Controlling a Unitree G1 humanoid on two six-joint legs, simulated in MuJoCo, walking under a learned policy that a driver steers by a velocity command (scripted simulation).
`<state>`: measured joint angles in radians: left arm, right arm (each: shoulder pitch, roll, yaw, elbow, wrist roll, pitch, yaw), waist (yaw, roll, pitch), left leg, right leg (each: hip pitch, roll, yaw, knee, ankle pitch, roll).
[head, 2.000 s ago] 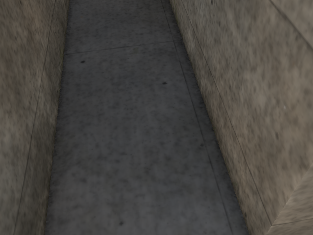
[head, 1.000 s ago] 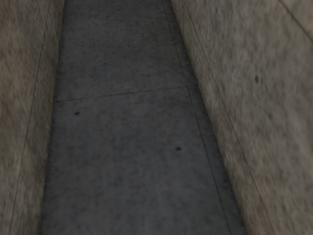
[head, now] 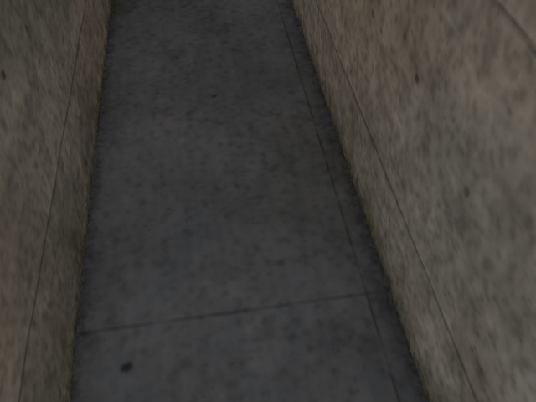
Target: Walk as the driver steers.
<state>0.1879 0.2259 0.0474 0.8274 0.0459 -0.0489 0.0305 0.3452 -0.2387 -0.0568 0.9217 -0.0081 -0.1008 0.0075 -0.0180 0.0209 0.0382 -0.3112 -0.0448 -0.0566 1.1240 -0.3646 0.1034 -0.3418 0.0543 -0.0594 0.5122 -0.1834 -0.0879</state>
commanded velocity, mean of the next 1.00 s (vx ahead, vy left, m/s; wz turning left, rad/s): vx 0.50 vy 0.00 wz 0.00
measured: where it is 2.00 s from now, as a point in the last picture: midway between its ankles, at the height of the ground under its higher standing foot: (231, 173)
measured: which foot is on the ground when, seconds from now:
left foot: up 0.00-0.36, down 0.38-0.92, up 0.94-1.00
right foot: down 0.00-0.40, up 0.42-0.90, down 0.92-1.00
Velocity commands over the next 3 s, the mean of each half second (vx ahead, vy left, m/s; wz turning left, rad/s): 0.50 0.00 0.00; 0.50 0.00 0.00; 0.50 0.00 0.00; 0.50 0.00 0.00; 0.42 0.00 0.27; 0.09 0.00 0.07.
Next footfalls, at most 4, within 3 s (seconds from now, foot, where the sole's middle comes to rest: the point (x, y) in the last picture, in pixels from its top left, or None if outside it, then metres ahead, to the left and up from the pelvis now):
0.38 left None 0.45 0.18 -0.77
0.92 right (285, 297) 0.76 -0.01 -0.77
1.42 left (201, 197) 1.13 0.24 -0.77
1.96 right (259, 137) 1.41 0.05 -0.77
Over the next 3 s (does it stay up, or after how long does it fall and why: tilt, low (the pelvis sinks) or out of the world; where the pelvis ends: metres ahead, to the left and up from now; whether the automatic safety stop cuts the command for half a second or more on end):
stays up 1.73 0.24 0.01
